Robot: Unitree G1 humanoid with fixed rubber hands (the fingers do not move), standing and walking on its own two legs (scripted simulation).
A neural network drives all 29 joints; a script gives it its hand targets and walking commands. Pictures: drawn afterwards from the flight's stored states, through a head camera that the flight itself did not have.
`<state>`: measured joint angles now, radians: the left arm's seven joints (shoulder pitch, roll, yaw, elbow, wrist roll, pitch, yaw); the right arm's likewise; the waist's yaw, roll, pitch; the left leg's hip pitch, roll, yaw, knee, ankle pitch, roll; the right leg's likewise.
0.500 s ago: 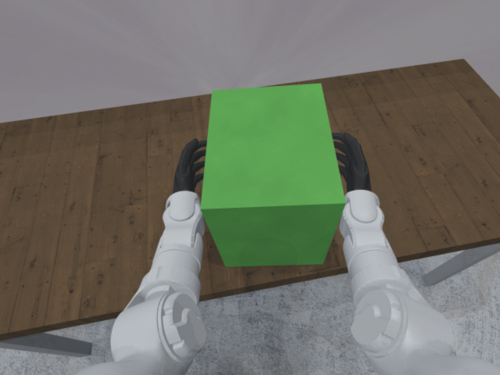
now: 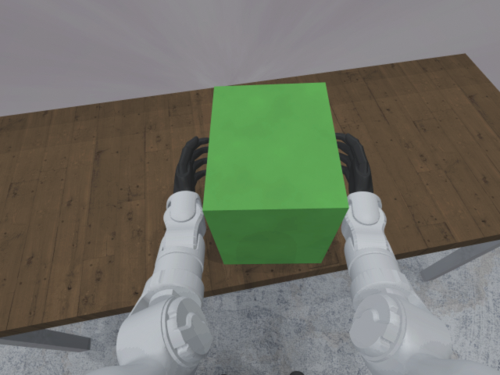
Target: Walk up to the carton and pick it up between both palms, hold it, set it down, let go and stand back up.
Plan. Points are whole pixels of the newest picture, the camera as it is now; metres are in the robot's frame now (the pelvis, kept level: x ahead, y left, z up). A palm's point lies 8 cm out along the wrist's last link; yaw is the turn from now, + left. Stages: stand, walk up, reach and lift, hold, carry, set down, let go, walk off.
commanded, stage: set down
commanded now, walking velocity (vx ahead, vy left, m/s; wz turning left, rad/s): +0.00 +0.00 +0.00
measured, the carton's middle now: (270, 180) +0.44 +0.00 -0.01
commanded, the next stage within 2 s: none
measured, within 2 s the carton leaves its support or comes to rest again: neither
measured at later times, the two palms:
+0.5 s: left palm (190, 185) +0.40 +0.14 +0.03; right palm (359, 185) +0.40 -0.15 +0.03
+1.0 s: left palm (160, 180) +0.41 +0.19 +0.03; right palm (371, 170) +0.43 -0.17 +0.03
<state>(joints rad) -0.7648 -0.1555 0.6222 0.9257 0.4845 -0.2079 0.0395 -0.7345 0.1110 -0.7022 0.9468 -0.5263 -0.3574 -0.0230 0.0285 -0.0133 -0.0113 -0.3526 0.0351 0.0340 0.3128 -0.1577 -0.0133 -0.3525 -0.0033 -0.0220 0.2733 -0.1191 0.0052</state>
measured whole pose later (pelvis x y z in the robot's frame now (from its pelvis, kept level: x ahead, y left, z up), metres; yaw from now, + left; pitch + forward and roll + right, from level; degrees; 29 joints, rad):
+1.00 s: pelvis -0.02 +0.00 -0.03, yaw -1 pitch +23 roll -2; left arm -1.02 0.17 0.03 1.52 -0.20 -0.38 0.11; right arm -1.02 -0.23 0.03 1.47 0.28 -0.34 -0.07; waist 0.06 0.03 -0.26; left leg -0.78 0.07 0.02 0.65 -0.27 -0.03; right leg -0.76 0.02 -0.03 0.56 -0.20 0.00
